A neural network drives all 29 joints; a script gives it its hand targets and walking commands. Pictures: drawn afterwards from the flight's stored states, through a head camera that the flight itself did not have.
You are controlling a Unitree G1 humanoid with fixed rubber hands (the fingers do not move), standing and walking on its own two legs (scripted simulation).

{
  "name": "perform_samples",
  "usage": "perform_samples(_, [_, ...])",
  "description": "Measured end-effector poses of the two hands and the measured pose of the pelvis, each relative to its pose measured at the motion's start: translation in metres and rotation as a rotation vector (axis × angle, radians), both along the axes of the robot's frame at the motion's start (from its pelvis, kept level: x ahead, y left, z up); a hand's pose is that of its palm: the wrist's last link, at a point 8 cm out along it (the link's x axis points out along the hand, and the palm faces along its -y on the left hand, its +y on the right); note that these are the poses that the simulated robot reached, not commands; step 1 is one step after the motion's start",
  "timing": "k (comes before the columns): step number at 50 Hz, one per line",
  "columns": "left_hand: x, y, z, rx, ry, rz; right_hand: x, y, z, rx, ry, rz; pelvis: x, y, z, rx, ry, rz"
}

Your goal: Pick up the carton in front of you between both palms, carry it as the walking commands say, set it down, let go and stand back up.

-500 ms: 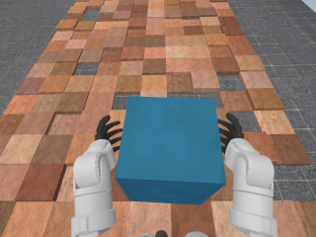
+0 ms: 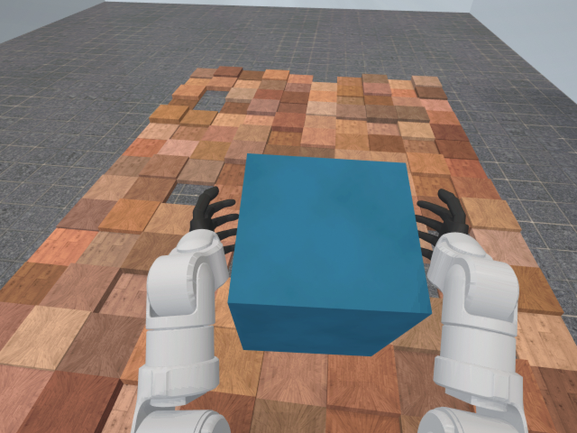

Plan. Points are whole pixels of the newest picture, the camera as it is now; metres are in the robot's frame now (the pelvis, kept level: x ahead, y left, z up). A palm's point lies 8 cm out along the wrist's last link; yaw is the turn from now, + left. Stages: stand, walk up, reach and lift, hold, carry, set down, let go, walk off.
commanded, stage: carry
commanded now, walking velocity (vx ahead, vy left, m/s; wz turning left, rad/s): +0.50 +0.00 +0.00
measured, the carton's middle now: (316, 266) +0.36 +0.01 +0.08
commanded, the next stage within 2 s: none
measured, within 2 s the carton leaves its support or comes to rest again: neither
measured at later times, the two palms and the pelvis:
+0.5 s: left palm (241, 166) +0.61 +0.16 +0.08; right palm (392, 170) +0.62 -0.15 +0.08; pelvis +0.28 +0.00 -0.01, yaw +2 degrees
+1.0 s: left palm (256, 100) +0.92 +0.17 +0.09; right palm (373, 103) +0.91 -0.14 +0.09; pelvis +0.59 +0.02 +0.00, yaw +1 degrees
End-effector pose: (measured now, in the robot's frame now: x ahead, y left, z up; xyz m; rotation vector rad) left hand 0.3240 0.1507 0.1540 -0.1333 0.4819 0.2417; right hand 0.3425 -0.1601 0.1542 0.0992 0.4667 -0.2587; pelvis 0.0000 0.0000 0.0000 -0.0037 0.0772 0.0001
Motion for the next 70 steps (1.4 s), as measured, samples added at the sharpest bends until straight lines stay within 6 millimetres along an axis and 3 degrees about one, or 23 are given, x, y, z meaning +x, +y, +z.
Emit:
perform_samples(4, [0.056,0.020,-0.009,0.012,0.000,-0.010,0.043,0.019,-0.010,0.034,0.007,-0.005,0.040,0.019,-0.011,0.014,-0.001,-0.003])
perform_samples(11, [0.133,0.024,-0.028,-0.053,0.081,-0.020,0.101,0.027,-0.024,0.076,0.090,-0.018,0.105,0.027,0.005,0.000,0.022,0.013])
perform_samples(16, [0.186,0.021,-0.040,-0.031,0.107,-0.003,0.160,0.023,-0.036,0.085,0.119,-0.012,0.166,0.022,0.007,0.008,0.026,0.019])
perform_samples(22, [0.257,0.010,-0.059,0.001,0.112,0.018,0.245,0.014,-0.064,0.086,0.131,0.035,0.251,0.005,-0.011,-0.006,0.006,0.031])
perform_samples(26, [0.289,0.009,-0.072,-0.027,0.166,0.040,0.292,0.015,-0.076,0.067,0.184,0.065,0.293,-0.003,-0.002,0.004,0.009,0.040])
perform_samples(31, [0.337,0.014,-0.064,-0.037,0.151,0.055,0.352,0.021,-0.069,0.082,0.169,0.070,0.349,-0.003,0.010,0.023,0.014,0.042])
perform_samples(37, [0.422,0.023,-0.045,-0.013,0.048,0.040,0.434,0.027,-0.051,0.041,0.063,0.048,0.429,0.011,0.003,0.021,0.014,0.028])
perform_samples(41, [0.488,0.029,-0.053,-0.018,0.046,0.001,0.486,0.031,-0.051,0.013,0.058,0.018,0.495,0.025,-0.011,0.008,-0.015,0.017])
perform_samples(45, [0.546,0.031,-0.063,0.011,0.095,-0.028,0.524,0.033,-0.058,0.039,0.109,0.003,0.537,0.032,-0.010,0.009,-0.011,0.015])
perform_samples(52, [0.618,0.019,-0.066,-0.043,0.126,-0.007,0.590,0.021,-0.058,0.057,0.141,-0.012,0.611,0.015,0.003,0.015,-0.002,0.027])
perform_samples(60, [0.705,0.002,-0.047,0.019,0.060,0.076,0.712,0.003,-0.057,0.013,0.084,0.088,0.718,-0.026,-0.011,0.013,-0.032,0.057])
perform_samples(65, [0.747,-0.017,-0.053,-0.010,0.170,0.069,0.768,-0.012,-0.064,0.037,0.185,0.081,0.771,-0.037,0.008,0.016,-0.016,0.059])
perform_samples(70, [0.808,-0.026,-0.041,-0.020,0.163,0.052,0.823,-0.021,-0.050,0.059,0.179,0.067,0.824,-0.041,0.025,0.024,0.004,0.053])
